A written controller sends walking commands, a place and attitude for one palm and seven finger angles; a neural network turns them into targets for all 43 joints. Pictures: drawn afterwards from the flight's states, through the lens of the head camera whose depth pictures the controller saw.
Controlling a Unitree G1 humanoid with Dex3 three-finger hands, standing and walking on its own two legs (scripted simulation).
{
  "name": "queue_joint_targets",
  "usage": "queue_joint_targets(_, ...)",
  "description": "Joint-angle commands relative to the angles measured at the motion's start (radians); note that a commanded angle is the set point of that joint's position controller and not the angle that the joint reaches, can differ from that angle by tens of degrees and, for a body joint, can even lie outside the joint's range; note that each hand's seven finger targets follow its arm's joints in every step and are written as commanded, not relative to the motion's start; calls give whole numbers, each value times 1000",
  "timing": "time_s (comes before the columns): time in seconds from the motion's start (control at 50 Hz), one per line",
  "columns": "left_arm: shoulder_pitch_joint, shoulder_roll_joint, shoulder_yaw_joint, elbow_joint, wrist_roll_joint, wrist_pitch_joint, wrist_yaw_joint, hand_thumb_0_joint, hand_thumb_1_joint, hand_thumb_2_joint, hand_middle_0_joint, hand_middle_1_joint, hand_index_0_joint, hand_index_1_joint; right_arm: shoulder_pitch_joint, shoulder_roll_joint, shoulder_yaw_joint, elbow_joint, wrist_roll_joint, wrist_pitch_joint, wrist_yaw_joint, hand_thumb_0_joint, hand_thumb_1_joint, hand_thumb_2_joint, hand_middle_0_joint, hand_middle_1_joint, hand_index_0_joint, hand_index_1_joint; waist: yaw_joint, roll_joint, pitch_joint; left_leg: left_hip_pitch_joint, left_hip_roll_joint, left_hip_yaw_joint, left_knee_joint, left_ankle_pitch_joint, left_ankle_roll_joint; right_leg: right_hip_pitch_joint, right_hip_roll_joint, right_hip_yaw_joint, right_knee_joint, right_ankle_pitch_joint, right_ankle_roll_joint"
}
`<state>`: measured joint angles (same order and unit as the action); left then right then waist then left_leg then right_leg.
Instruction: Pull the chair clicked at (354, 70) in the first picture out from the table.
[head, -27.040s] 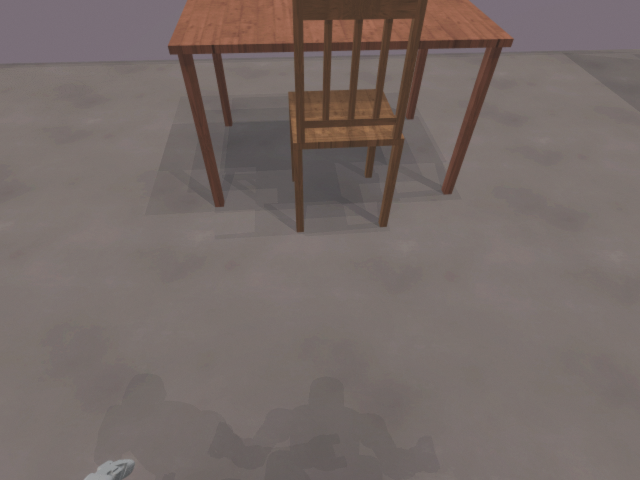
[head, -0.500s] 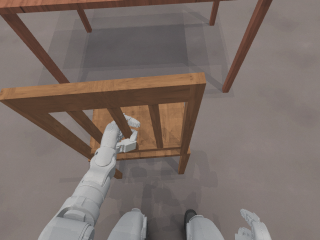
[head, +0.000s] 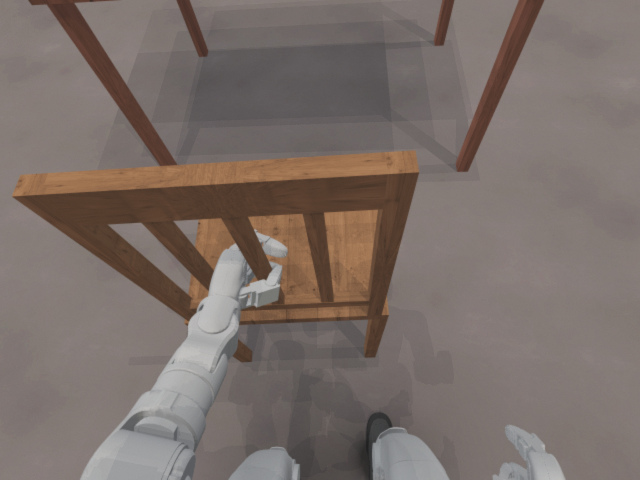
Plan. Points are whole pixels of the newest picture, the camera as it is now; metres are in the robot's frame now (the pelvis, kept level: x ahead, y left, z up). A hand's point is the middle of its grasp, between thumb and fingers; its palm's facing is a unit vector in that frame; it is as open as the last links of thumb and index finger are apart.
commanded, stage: step backward, pulling the chair out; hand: left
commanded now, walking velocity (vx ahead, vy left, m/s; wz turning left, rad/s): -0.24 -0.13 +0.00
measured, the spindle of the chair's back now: (260, 265) +0.39 +0.10 -0.06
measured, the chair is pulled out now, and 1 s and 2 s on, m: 0.49 0.59 0.59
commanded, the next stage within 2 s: stop walking, hand still on the chair in 0.22 s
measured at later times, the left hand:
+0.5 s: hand (253, 337) +0.28 +0.10 -0.06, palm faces -0.13 -0.98 -0.17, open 5.3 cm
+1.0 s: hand (248, 353) +0.26 +0.11 -0.06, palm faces -0.15 -0.98 -0.15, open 5.5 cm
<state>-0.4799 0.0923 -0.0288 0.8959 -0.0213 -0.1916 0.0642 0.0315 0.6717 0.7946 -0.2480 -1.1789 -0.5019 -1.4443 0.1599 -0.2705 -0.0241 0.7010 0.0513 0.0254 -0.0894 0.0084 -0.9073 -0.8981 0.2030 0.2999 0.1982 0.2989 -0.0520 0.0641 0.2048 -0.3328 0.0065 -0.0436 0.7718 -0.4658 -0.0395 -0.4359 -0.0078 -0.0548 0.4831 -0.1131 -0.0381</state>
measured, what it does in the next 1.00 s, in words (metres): steps on the spot: left foot, then right foot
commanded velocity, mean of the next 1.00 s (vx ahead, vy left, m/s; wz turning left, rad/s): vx -0.03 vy -0.04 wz -0.01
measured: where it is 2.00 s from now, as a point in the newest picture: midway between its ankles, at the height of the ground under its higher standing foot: outside the picture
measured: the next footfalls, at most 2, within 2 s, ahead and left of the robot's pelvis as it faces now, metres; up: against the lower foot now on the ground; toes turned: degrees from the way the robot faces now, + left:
left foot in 0.06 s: -0.06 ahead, +0.15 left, +0.00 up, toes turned +2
right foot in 0.26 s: +0.01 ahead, -0.11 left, +0.00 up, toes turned +0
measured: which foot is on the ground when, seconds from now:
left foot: up 0.00-0.04, down 0.06-0.26, up 0.28-0.42, down 0.44-1.00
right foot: down 0.00-0.10, up 0.12-0.24, down 0.26-1.00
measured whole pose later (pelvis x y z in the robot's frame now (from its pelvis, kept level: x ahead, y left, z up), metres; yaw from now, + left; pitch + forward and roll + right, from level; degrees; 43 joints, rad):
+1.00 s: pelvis -0.02 +0.02 +0.01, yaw +0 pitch -2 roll +0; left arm -0.24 0.07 -0.13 0.80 -0.03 -0.09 0.04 0.08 0.66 0.82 -0.24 -1.26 -0.50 -1.44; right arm 0.17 -0.23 0.00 0.66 0.04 0.05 -0.10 0.01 -0.91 -0.90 0.20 0.30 0.20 0.30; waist -0.02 0.06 0.13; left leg -0.17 0.04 0.02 0.48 -0.28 -0.03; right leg -0.18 -0.02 0.02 0.49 -0.27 0.02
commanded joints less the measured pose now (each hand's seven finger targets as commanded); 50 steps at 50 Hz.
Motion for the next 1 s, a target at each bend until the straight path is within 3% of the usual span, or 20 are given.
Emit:
queue_joint_targets(0.0,-154,148,14,-119,1,-7,2,0,900,900,-500,-1450,-500,-1450,105,-81,-20,-90,2,-16,-27,0,-900,-900,200,300,200,300,33,-229,-531,64,46,37,-278,82,13,432,-250,201,-48,304,-46)
queue_joint_targets(0.04,-178,145,-5,-142,-4,-10,2,0,900,900,-500,-1450,-500,-1450,116,-91,-29,-94,-1,-7,-36,0,-900,-900,200,300,200,300,13,-142,-521,203,105,53,-479,290,35,359,-187,145,23,164,20)
queue_joint_targets(0.08,-211,103,-24,-176,1,-19,-7,0,900,900,-500,-1450,-500,-1450,117,-123,-53,-117,-16,3,-26,0,-900,-900,200,300,200,300,5,94,-460,278,274,-88,-480,567,120,174,-39,51,187,15,90)
queue_joint_targets(0.1,-268,114,-17,-226,5,-30,-14,0,900,900,-500,-1450,-500,-1450,70,-96,-53,-125,-41,0,-24,0,-900,-900,200,300,200,300,-5,281,-446,268,327,-158,-424,777,170,108,-27,55,333,-103,61)
queue_joint_targets(0.12,-275,115,-7,-238,15,-33,-20,0,900,900,-500,-1450,-500,-1450,61,-75,-48,-121,-61,2,-10,0,-900,-900,200,300,200,300,2,318,-402,304,352,-190,-396,945,193,24,-23,82,393,-308,43)
queue_joint_targets(0.16,-221,93,8,-184,23,-23,-16,0,900,900,-500,-1450,-500,-1450,104,-81,-62,-105,-49,11,14,0,-900,-900,200,300,200,300,16,169,-352,399,343,-155,-282,1108,176,1,-4,100,283,-334,18)
queue_joint_targets(0.2,-238,91,-2,-154,33,-13,-24,0,900,900,-500,-1450,-500,-1450,170,-98,-63,-102,-20,4,37,0,-900,-900,200,300,200,300,29,-28,-449,430,247,-46,-27,1131,66,229,-26,58,-110,110,-2)
queue_joint_targets(0.22,-287,113,-7,-154,32,-16,-33,0,900,900,-500,-1450,-500,-1450,180,-95,-63,-103,-12,-5,27,0,-900,-900,200,300,200,300,25,-184,-483,220,168,7,85,827,26,486,-89,116,-122,557,-43)
queue_joint_targets(0.24,-312,151,14,-129,27,-15,-40,0,900,900,-500,-1450,-500,-1450,162,-77,-54,-111,-6,-16,9,0,-900,-900,200,300,200,300,22,-339,-453,8,82,30,155,204,-5,612,-209,241,-42,889,-120)
queue_joint_targets(0.26,-309,132,-2,-103,11,-17,-48,0,900,900,-500,-1450,-500,-1450,126,-61,-33,-130,-5,-28,6,0,-900,-900,200,300,200,300,33,-301,-382,-103,52,-21,193,-53,-6,522,-306,249,-46,914,-150)
queue_joint_targets(0.32,-302,193,34,-282,-5,-30,-36,0,900,900,-500,-1450,-500,-1450,94,-74,-29,-125,-4,-29,-11,0,-900,-900,200,300,200,300,45,-167,-450,-26,78,-23,13,-8,11,493,-307,256,38,793,-145)
queue_joint_targets(0.38,-275,184,12,-334,-18,-11,-13,0,900,900,-500,-1450,-500,-1450,64,-55,5,-124,-9,-15,-30,0,-900,-900,200,300,200,300,17,-18,-526,205,82,23,-306,479,37,405,-205,134,135,446,-37)
queue_joint_targets(0.42,-238,167,33,-358,-24,17,-6,0,900,900,-500,-1450,-500,-1450,39,-89,-17,-159,-11,-7,-18,0,-900,-900,200,300,200,300,49,119,-514,245,228,-155,-320,636,135,284,-56,68,157,-31,37)
queue_joint_targets(0.44,-215,143,26,-334,-25,26,-9,0,900,900,-500,-1450,-500,-1450,64,-98,-24,-163,-3,1,-7,0,-900,-900,200,300,200,300,50,89,-480,203,248,-178,-364,457,161,281,-26,54,113,-239,44)
queue_joint_targets(0.5,-236,125,-3,-299,-10,51,-19,0,900,900,-500,-1450,-500,-1450,49,-67,-4,-164,-6,7,-7,0,-900,-900,200,300,200,300,35,0,-405,114,155,-85,-344,177,127,300,-43,71,-16,-298,39)
queue_joint_targets(0.54,-233,170,34,-285,-11,48,-11,0,900,900,-500,-1450,-500,-1450,60,-68,-7,-153,-3,7,-15,0,-900,-900,200,300,200,300,30,-143,-401,136,93,-26,-300,82,89,261,-78,127,-104,-359,29)
queue_joint_targets(0.58,-224,142,5,-282,-13,44,-11,0,900,900,-500,-1450,-500,-1450,49,-55,-1,-158,-6,3,-17,0,-900,-900,200,300,200,300,29,-156,-404,166,72,-1,-283,127,76,242,-104,156,-121,-351,18)
queue_joint_targets(0.66,-153,139,-1,-289,-9,43,-6,0,900,900,-500,-1450,-500,-1450,43,-58,2,-144,-15,-9,-16,0,-900,-900,200,300,200,300,38,41,-395,221,108,-23,-333,263,88,234,-74,119,-70,-202,21)
queue_joint_targets(0.76,-50,120,-14,-245,-15,53,-14,0,900,900,-500,-1450,-500,-1450,39,-61,-6,-135,-14,-14,-25,0,-900,-900,200,300,200,300,37,-143,-397,242,107,10,-285,500,67,323,-102,118,-52,203,25)
queue_joint_targets(0.98,30,84,-47,-293,-12,49,-15,0,900,900,-500,-1450,-500,-1450,15,-51,-5,-149,-18,4,-22,0,-900,-900,200,300,200,300,38,-92,-411,318,114,20,-291,657,67,330,-103,96,-24,323,19)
